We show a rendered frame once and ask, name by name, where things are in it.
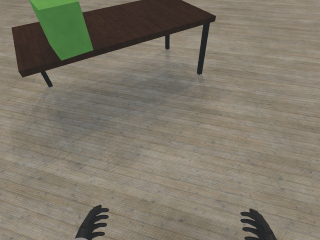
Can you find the left robot hand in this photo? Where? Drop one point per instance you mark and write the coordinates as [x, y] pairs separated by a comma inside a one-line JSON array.
[[87, 227]]

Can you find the right robot hand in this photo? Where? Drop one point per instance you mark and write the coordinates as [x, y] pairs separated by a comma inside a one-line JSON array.
[[263, 230]]

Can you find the carton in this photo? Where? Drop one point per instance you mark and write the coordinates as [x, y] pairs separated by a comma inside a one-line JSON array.
[[64, 26]]

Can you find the table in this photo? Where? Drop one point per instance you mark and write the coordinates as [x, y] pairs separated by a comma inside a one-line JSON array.
[[110, 29]]

